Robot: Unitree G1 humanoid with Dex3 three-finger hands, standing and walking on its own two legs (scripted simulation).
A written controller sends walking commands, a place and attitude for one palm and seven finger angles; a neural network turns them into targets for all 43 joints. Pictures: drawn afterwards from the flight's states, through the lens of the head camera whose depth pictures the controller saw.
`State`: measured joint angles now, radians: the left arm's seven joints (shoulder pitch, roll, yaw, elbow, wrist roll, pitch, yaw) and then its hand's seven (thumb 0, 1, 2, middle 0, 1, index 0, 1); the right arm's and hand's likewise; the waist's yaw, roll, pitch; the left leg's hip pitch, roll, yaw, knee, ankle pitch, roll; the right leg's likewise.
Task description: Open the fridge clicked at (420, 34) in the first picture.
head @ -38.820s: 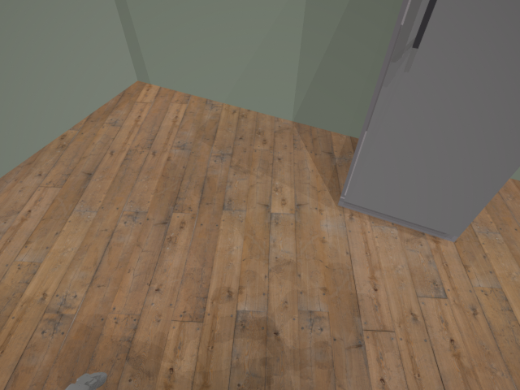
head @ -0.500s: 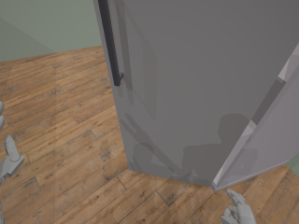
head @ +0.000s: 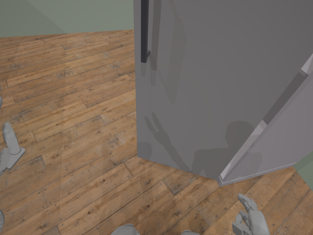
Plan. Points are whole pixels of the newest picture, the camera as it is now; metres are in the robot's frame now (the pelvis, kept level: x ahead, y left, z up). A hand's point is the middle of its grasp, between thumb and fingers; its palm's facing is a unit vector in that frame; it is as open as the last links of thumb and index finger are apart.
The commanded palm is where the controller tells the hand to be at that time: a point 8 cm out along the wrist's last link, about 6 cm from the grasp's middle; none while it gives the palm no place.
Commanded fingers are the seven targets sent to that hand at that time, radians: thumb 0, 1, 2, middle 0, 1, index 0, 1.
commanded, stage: step back with the hand held close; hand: left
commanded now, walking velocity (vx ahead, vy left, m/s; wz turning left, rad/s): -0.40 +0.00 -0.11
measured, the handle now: (147, 12) +0.63 +0.09 +0.26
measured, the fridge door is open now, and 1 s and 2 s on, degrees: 58 58 58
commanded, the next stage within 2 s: stop stepping back and stand still in 0.06 s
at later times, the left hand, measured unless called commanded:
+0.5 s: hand (5, 204) +0.13 +0.24 +0.18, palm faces +0.34 -0.84 -0.42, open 7.4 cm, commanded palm +0.06 +0.28 +0.20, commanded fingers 0.00 0.90 0.90 -0.20 -0.30 -0.20 -0.30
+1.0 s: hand out of the picture +0.07 +0.24 +0.19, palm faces +0.37 -0.83 -0.41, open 7.4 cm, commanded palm +0.01 +0.29 +0.20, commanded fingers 0.00 0.90 0.90 -0.20 -0.30 -0.20 -0.30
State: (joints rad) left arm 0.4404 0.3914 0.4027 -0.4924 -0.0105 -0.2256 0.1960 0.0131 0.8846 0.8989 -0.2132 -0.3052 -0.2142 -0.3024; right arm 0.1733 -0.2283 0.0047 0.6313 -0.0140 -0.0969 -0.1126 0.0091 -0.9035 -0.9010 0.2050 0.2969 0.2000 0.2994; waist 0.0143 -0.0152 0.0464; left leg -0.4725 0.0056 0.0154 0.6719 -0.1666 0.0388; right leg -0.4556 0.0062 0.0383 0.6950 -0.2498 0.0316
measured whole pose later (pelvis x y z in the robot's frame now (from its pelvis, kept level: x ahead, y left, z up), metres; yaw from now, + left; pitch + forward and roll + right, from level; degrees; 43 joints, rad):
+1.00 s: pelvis -0.15 +0.00 +0.02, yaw -4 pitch -2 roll +1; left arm 0.52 0.38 0.37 -0.50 -0.04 -0.18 0.16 0.02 0.89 0.90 -0.21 -0.30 -0.21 -0.30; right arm 0.23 -0.16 0.04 0.68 -0.02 -0.12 -0.07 0.01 -0.90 -0.90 0.21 0.30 0.20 0.30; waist 0.00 -0.01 0.01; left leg -0.43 0.01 0.03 0.86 -0.38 0.00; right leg -0.24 0.02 -0.07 0.59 -0.31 -0.07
